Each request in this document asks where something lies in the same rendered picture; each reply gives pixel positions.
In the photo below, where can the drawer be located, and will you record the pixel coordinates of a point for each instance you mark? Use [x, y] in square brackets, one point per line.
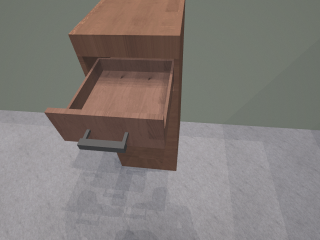
[120, 95]

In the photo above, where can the handle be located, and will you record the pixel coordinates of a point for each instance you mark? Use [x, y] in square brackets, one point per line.
[103, 145]

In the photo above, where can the cabinet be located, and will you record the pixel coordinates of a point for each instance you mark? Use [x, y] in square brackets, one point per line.
[138, 29]

